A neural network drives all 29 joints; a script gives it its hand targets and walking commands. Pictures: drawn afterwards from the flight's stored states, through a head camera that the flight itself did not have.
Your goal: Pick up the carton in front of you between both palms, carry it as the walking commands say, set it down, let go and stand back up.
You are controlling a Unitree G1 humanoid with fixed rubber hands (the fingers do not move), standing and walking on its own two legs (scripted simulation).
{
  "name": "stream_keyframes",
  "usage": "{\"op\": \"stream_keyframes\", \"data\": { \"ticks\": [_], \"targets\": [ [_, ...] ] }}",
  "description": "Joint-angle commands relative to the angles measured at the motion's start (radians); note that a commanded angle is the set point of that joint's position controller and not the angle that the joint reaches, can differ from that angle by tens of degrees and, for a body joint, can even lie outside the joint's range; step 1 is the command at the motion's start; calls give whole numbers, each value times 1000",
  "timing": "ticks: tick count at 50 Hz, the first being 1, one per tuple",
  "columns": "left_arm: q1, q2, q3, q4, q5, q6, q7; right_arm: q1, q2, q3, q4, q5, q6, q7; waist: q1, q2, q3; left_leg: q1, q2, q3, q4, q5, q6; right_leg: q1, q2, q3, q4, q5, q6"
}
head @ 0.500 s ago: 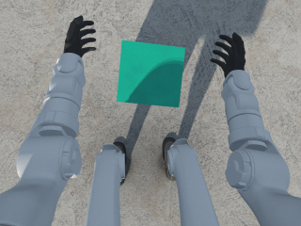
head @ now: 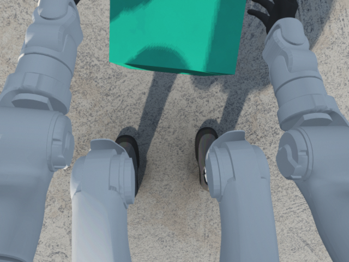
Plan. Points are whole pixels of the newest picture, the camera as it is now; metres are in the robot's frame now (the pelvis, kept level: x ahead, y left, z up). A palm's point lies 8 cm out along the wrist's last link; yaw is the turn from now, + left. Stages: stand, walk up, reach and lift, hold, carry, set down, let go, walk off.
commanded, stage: reach and lift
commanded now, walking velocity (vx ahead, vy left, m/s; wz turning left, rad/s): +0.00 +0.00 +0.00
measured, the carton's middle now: (173, 22) +0.53 -0.02 -0.26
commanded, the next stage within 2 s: none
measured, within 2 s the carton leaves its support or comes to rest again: leaves its support in 0.88 s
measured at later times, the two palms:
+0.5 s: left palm out of the picture +0.56 +0.15 -0.20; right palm (266, 20) +0.51 -0.19 -0.19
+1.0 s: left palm out of the picture +0.55 +0.13 -0.17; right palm (265, 8) +0.53 -0.17 -0.16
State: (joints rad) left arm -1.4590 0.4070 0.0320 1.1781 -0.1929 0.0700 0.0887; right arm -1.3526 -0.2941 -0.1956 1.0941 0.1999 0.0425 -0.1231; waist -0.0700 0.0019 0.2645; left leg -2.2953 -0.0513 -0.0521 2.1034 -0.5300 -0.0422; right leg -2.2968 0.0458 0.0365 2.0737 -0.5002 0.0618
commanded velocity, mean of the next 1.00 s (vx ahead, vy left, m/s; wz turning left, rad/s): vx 0.00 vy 0.00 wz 0.00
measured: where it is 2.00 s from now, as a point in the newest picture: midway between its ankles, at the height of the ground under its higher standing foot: (168, 174)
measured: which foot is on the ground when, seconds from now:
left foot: down 0.00-1.00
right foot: down 0.00-1.00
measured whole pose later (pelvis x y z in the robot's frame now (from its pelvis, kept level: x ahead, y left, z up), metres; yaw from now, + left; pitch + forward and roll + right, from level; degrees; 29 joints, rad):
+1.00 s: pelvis +0.01 +0.00 -0.02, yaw +0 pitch +39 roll -2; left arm -1.36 0.26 0.08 1.03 -0.11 0.16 0.16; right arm -1.26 -0.18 -0.27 0.90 0.14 0.17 -0.18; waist -0.06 -0.01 0.21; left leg -2.30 -0.08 -0.06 2.20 -0.58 -0.05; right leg -2.30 0.07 0.05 2.17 -0.55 0.08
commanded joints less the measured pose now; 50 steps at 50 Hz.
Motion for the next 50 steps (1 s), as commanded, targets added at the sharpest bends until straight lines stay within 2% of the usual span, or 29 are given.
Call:
{"op": "stream_keyframes", "data": {
  "ticks": [1,2,4,10,17,22,27,30,31,33,35,37,39,43,47,50],
  "targets": [
    [-284,129,-10,-81,-20,-41,3,-249,-149,9,-66,18,-41,-6,-27,52,-1165,581,33,66,-118,160,5,615,-35,-87,-112,221,5],
    [-296,137,-20,-97,-25,-48,5,-265,-157,5,-89,24,-47,-9,-37,61,-1173,598,35,62,-110,168,6,595,-34,-90,-106,232,4],
    [-319,138,-32,-125,-28,-55,10,-274,-166,18,-94,45,-56,-11,-26,90,-1185,595,30,72,-89,211,0,611,-30,-84,-88,273,-5],
    [-255,111,-69,-157,-47,-67,6,-187,-115,50,-95,66,-68,-26,-26,91,-1254,656,23,68,-50,334,6,661,-13,-91,-53,401,-2],
    [-200,71,-52,-101,-32,-60,8,-157,-99,33,-74,44,-67,-21,-23,81,-1135,593,19,58,-75,274,6,561,-15,-98,-66,313,1],
    [-241,64,-54,-93,-30,-61,12,-202,-90,39,-81,46,-67,-21,-23,72,-1112,579,16,55,-91,231,11,546,-15,-99,-78,268,0],
    [-317,-43,-114,-83,-55,-66,15,-277,-4,93,-74,75,-68,-20,-24,77,-1115,602,3,53,-108,214,15,552,-7,-93,-95,242,-6],
    [-331,-62,-87,-65,-16,-69,26,-279,30,73,-39,38,-69,-25,-22,72,-1091,595,-8,56,-117,197,11,565,6,-94,-98,231,-8],
    [-353,-138,-105,-84,-13,-70,14,-312,106,97,-58,42,-69,-11,-7,72,-1081,603,-14,59,-120,197,16,567,17,-97,-94,230,-10],
    [-445,-380,-157,-78,-7,-67,-31,-438,332,152,-75,32,-66,34,-8,74,-1081,581,-27,61,-112,212,20,562,31,-97,-82,241,-12],
    [-530,-657,-180,-88,21,-47,-97,-569,598,190,-102,3,-43,104,1,79,-1057,548,-44,63,-106,198,27,540,49,-97,-73,225,-14],
    [-534,-821,-156,-84,57,-21,-156,-626,758,181,-128,-44,-7,165,3,79,-1023,516,-61,78,-89,181,30,521,63,-107,-59,205,-18],
    [-522,-917,-130,-110,81,-2,-192,-641,852,183,-164,-63,22,205,6,68,-1015,502,-71,95,-77,196,35,512,72,-117,-50,216,-20],
    [-525,-1063,-152,-218,54,17,-218,-632,986,225,-272,-28,53,243,-3,67,-1182,555,-86,115,-62,304,37,592,84,-133,-34,341,-19],
    [-547,-1186,-231,-394,11,41,-212,-592,1102,291,-383,7,94,251,-11,93,-1474,716,-94,126,-62,423,31,701,94,-150,-29,458,-16],
    [-513,-1268,-272,-508,14,83,-201,-590,1161,347,-504,9,135,253,-6,93,-1687,829,-104,137,-77,473,24,746,103,-162,-51,478,-9]
  ]
}}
